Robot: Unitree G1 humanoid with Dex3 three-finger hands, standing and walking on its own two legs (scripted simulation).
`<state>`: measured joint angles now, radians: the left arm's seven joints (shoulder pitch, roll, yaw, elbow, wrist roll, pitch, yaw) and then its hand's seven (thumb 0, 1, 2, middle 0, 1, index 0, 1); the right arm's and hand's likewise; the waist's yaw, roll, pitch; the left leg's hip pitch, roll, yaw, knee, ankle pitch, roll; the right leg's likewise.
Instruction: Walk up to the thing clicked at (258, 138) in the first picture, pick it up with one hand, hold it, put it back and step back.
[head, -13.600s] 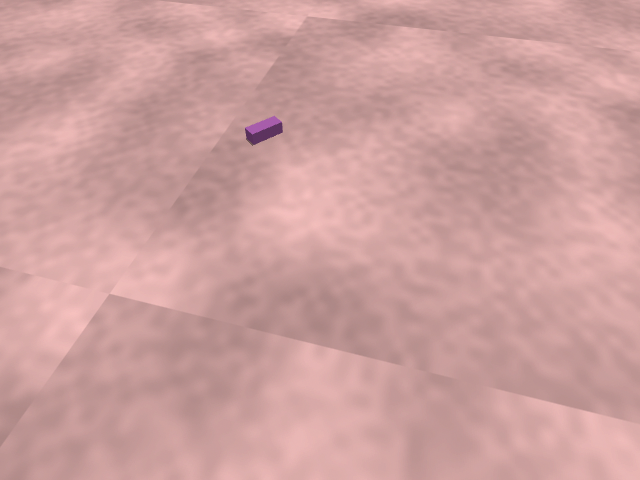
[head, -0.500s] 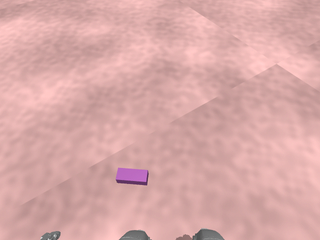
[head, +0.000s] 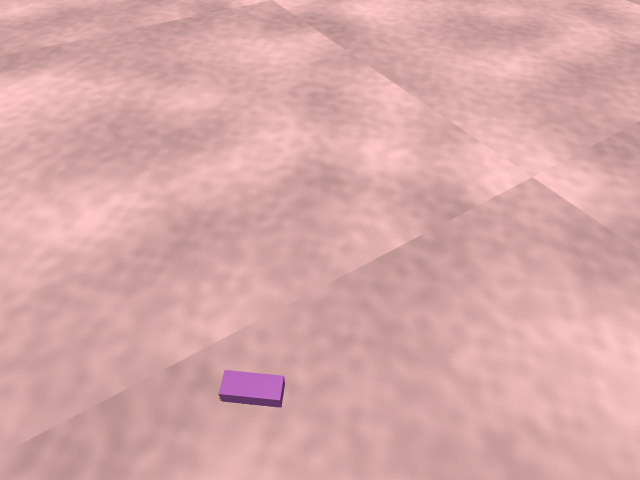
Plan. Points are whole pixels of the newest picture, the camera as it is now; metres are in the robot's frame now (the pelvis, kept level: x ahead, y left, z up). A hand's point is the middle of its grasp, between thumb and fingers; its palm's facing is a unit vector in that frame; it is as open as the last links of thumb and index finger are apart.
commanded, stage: walk up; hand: left
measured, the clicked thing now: (252, 388) +0.49 +0.23 -0.74
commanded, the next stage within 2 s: stand in 0.52 s
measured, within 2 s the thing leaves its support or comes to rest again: neither
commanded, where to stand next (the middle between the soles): +0.10 +0.00 m, yaw -2 degrees
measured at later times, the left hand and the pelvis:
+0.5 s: hand out of the picture +0.12 +0.25 -0.14, palm faces +0.00 -0.94 -0.35, open 7.4 cm; pelvis +0.01 +0.00 +0.01, yaw +0 degrees
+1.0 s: hand out of the picture +0.08 +0.25 -0.14, palm faces -0.02 -0.94 -0.34, open 7.4 cm; pelvis +0.00 +0.00 +0.01, yaw -1 degrees
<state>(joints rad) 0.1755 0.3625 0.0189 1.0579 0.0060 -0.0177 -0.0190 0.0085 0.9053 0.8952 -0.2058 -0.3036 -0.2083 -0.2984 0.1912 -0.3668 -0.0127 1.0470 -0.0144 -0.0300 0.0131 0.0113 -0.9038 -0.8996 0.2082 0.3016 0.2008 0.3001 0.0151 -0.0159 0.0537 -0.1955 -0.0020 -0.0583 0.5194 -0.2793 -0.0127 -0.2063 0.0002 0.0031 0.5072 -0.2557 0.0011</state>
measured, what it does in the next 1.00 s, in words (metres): stands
